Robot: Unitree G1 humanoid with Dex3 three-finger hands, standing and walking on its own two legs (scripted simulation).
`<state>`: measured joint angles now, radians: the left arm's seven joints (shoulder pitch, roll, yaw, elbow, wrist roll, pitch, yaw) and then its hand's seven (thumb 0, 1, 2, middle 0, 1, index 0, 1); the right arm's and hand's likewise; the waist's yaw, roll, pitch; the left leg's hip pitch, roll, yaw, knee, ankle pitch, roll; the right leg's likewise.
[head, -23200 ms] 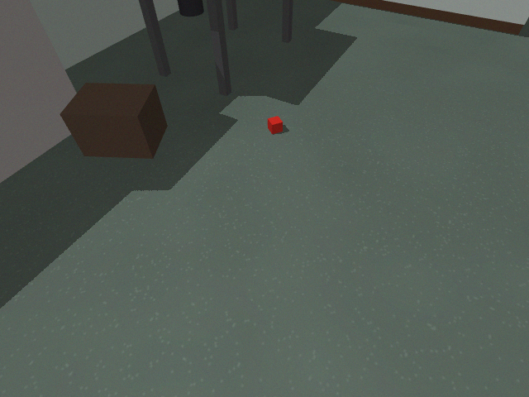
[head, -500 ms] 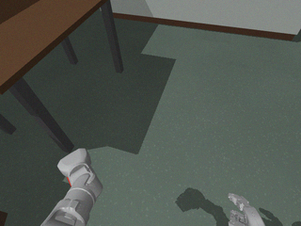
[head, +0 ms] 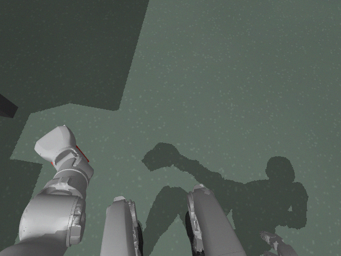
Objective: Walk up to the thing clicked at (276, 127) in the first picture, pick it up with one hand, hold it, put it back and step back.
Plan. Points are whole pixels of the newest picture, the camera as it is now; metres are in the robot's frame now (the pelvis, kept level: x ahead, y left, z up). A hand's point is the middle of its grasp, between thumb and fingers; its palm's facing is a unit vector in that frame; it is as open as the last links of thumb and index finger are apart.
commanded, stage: crouch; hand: left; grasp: from above
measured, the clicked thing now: (68, 157) +0.39 +0.25 -0.17
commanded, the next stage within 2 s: lower in 1.12 s
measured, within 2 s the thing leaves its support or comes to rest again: neither
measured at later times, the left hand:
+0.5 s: hand (84, 164) +0.40 +0.25 -0.32, palm faces -0.34 -0.27 -0.90, open 9.7 cm
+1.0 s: hand (88, 167) +0.41 +0.26 -0.39, palm faces -0.32 -0.28 -0.90, open 9.7 cm
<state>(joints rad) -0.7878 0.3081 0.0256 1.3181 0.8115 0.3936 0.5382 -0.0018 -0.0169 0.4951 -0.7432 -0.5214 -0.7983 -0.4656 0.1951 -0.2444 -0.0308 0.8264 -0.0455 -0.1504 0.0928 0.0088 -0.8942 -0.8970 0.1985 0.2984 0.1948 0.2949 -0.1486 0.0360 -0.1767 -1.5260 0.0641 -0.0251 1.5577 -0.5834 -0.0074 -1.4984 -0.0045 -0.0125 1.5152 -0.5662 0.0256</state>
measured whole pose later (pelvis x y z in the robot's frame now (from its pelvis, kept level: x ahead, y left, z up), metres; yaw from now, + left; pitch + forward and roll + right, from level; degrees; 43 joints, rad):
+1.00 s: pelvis -0.04 +0.00 -0.23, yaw -3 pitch +35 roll -5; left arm -1.01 0.55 0.23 1.58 0.90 0.22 0.54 0.00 -0.01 0.49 -0.74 -0.51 -0.80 -0.46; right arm 0.15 -0.28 0.00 0.89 -0.16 -0.25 0.21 0.00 -0.91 -0.90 0.20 0.30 0.20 0.30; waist -0.22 0.04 -0.09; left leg -2.26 0.04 -0.10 2.30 -0.65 -0.01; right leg -2.22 0.01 -0.03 2.25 -0.64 0.03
